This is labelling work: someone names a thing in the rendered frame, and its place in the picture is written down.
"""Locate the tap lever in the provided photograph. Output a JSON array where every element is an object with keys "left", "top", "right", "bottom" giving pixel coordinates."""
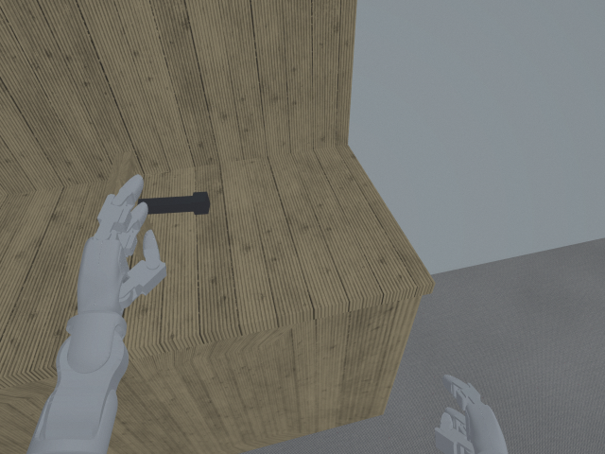
[{"left": 137, "top": 192, "right": 210, "bottom": 215}]

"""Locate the left robot forearm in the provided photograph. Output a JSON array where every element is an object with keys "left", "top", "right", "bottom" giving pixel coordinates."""
[{"left": 26, "top": 310, "right": 129, "bottom": 454}]

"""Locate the right robot hand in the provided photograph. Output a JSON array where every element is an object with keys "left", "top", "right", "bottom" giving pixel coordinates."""
[{"left": 435, "top": 375, "right": 508, "bottom": 454}]

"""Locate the left robot hand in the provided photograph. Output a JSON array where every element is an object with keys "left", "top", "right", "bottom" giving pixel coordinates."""
[{"left": 78, "top": 174, "right": 166, "bottom": 316}]

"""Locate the counter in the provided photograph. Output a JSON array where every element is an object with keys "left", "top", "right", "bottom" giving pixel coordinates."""
[{"left": 0, "top": 0, "right": 436, "bottom": 454}]

